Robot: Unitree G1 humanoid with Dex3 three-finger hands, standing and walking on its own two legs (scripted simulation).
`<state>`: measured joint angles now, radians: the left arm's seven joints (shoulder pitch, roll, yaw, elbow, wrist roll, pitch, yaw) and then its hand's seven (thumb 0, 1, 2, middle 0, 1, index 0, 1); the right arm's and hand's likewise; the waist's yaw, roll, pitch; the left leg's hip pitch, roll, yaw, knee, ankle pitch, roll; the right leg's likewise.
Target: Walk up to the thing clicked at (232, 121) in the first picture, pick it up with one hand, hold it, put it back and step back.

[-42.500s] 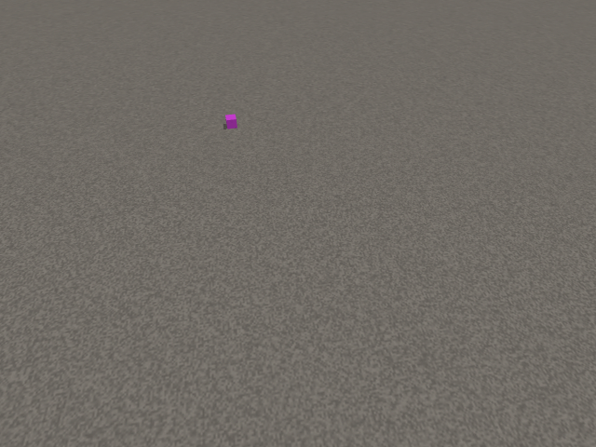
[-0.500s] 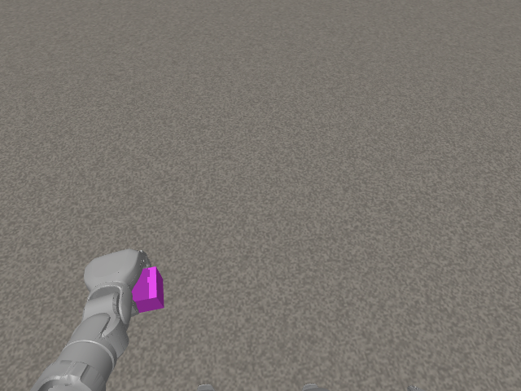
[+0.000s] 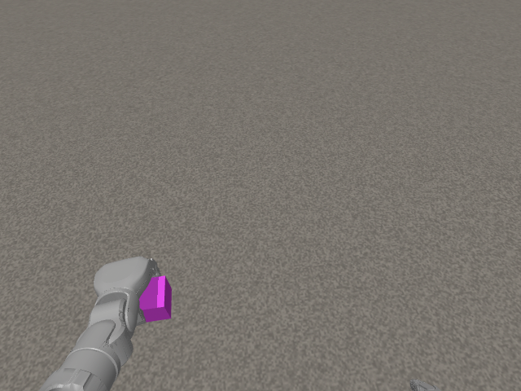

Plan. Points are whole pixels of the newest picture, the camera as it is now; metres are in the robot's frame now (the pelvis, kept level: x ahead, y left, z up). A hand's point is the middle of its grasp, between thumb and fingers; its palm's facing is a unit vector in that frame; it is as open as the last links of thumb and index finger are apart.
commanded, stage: hold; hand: left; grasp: from above
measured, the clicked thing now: (152, 299) +0.33 +0.20 -0.11
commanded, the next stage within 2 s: crouch in 1.62 s
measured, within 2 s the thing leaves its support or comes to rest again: neither
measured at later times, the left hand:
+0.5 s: hand (129, 311) +0.28 +0.21 -0.05, palm faces -0.42 -0.09 -0.90, open 8.6 cm
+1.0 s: hand (127, 312) +0.27 +0.21 -0.03, palm faces -0.41 -0.09 -0.91, open 8.6 cm
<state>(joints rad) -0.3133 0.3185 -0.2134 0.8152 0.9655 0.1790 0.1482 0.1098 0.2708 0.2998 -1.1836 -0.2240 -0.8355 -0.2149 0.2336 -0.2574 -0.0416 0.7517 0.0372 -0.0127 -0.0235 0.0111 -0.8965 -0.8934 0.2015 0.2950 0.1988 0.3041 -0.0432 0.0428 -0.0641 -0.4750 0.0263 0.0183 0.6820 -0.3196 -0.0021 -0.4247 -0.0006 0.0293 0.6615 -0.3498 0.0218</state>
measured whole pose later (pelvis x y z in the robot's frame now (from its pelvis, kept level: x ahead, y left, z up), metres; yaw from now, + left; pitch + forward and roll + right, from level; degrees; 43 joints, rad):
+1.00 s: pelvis -0.02 +0.00 +0.02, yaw +0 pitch +0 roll +0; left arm -0.23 0.33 -0.24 0.64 0.98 0.17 0.03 0.11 0.28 0.28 -1.15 -0.22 -0.84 -0.21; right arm 0.19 -0.26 -0.03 0.70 0.06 0.03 -0.02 0.01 -0.90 -0.90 0.20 0.29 0.20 0.30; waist 0.00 0.06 -0.01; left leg -0.29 0.02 0.03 0.51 -0.22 -0.01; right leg -0.26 0.00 0.04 0.52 -0.26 0.02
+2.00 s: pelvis -0.01 +0.00 +0.01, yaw +0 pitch +2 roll +0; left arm -0.29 0.31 -0.22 0.84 1.02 0.11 0.16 0.13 0.32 0.22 -1.18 -0.24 -0.84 -0.20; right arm 0.20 -0.25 -0.04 0.71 0.04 0.05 -0.01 0.01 -0.88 -0.89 0.20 0.29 0.20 0.30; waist -0.02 0.04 0.00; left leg -0.33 0.02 0.02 0.52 -0.23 0.00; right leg -0.29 -0.01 0.03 0.52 -0.27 0.02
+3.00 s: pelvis -0.08 -0.01 -0.31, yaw -4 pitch +38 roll -5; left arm -0.84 0.47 0.03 1.37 1.13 0.02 0.48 0.09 0.27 0.32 -1.15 -0.41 -0.81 -0.33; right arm 0.14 -0.23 0.00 0.80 -0.12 -0.10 0.07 0.01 -0.90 -0.89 0.20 0.29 0.20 0.30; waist -0.19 0.02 -0.17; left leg -2.05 0.04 -0.09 2.03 -0.65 -0.02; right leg -1.96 0.04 -0.04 2.01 -0.71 0.02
